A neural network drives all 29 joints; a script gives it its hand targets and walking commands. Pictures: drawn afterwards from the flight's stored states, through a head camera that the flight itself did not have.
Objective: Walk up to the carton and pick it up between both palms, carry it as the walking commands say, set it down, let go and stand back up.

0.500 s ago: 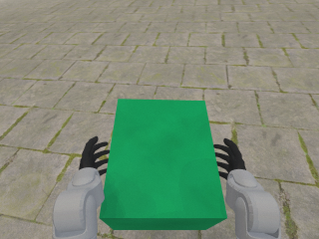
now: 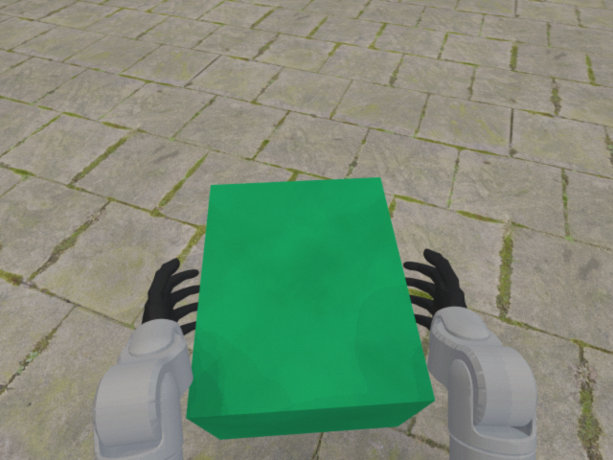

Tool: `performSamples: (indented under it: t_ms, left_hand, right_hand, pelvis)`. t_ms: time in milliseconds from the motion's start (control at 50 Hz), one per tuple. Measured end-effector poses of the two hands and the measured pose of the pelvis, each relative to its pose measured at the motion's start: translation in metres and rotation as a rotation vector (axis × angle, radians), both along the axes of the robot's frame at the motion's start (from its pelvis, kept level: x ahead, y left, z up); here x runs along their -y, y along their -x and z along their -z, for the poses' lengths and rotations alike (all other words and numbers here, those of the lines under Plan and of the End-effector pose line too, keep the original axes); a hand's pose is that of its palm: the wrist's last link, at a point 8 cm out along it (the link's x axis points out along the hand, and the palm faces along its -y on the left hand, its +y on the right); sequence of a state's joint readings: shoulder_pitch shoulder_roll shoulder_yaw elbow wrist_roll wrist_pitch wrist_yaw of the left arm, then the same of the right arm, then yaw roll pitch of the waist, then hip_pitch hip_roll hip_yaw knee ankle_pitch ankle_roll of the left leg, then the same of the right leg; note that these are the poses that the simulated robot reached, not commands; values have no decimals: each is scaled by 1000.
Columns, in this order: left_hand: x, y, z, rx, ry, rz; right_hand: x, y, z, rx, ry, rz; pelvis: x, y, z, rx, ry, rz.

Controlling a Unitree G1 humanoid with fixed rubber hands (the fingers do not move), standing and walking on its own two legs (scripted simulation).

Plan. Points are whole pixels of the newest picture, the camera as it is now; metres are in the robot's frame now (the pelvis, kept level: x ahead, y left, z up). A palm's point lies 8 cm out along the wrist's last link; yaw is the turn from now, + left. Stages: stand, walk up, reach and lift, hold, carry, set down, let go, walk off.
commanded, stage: carry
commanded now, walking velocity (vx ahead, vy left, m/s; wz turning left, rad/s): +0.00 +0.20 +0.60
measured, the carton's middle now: (302, 304) +0.32 +0.00 +0.03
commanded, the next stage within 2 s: none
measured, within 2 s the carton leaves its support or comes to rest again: neither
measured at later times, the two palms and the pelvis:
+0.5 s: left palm out of the picture +0.17 +0.36 +0.11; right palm (255, 350) +0.23 +0.06 +0.09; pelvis -0.04 +0.16 +0.00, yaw +14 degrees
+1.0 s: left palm out of the picture +0.05 +0.57 +0.09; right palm (33, 409) +0.19 +0.29 +0.05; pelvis -0.10 +0.31 -0.02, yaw +31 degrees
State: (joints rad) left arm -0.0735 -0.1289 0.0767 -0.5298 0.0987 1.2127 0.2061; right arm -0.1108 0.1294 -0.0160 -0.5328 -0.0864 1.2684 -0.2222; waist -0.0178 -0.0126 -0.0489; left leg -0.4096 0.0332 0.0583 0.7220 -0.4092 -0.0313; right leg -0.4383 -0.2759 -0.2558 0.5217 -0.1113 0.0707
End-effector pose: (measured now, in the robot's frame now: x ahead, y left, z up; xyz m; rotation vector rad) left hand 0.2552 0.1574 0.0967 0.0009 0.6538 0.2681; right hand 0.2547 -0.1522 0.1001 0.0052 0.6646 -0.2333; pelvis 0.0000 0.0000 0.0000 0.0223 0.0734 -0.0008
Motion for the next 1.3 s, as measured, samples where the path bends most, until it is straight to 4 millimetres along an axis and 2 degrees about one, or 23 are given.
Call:
performSamples:
  t_ms: [60, 140, 200, 340, 420, 480, 560, 660, 720, 780, 880, 960, 1020, 1100, 1180, 1240, 1300]
  left_hand:
    - [-44, 16, 17, 10, 52, -59]
    - [-88, 44, 30, -72, 82, -129]
    - [-111, 55, 24, -82, 64, -157]
    - [-151, 51, -7, 41, -4, -136]
    - [-172, 59, -15, 41, -38, -127]
    - [-195, 76, -12, 35, -45, -175]
    - [-230, 108, 1, -3, -3, -260]
    - [-282, 135, 10, 6, 21, -332]
    - [-323, 145, 19, 28, 13, -368]
    - [-356, 162, 33, -32, 43, -423]
    - [-384, 192, 45, -121, 33, -483]
    - [-399, 204, 25, -66, -53, -515]
    - [-413, 213, 1, -25, -93, -526]
    - [-437, 238, -14, -1, -37, -570]
    - [-458, 262, -25, 20, -20, -606]
    - [-481, 282, -26, 15, -36, -634]
    - [-510, 309, -17, -6, -35, -670]
  right_hand:
    - [-45, 0, 4, 10, 55, -63]
    - [-91, 9, 12, -73, 87, -131]
    - [-114, 13, 14, -84, 59, -149]
    - [-153, 16, 5, 39, -9, -132]
    - [-174, 24, 4, 39, -36, -130]
    - [-199, 26, 8, 32, -37, -182]
    - [-240, 29, 3, -1, 9, -269]
    - [-300, 30, 1, 9, 24, -336]
    - [-345, 32, 12, 31, 18, -371]
    - [-381, 39, 29, -31, 50, -426]
    - [-417, 52, 50, -121, 34, -479]
    - [-436, 58, 55, -72, -66, -498]
    - [-453, 67, 44, -34, -107, -514]
    - [-482, 75, 7, -2, -63, -577]
    - [-517, 79, -25, 82, -69, -626]
    - [-549, 89, -31, 117, -91, -651]
    - [-585, 107, -19, 93, -93, -685]
  pelvis:
    - [-27, 6, 11, 7, 5, -43]
    - [-55, 9, 2, 2, 57, -75]
    - [-76, 14, -2, -3, 66, -98]
    - [-121, 26, 1, -19, 44, -145]
    - [-142, 28, -1, -23, 47, -196]
    - [-153, 37, 4, 11, 36, -235]
    - [-172, 42, 2, 44, 22, -281]
    - [-212, 53, 10, 34, 1, -354]
    - [-244, 64, 24, 27, -7, -381]
    - [-264, 74, 22, 3, 11, -404]
    - [-286, 89, 16, -30, 12, -456]
    - [-302, 100, 19, -33, -18, -496]
    - [-316, 104, 11, -3, -15, -567]
    - [-332, 104, -9, 4, -74, -599]
    - [-351, 115, -17, 8, -94, -643]
    - [-370, 132, -15, 22, -83, -687]
    - [-395, 150, -6, 40, -57, -713]
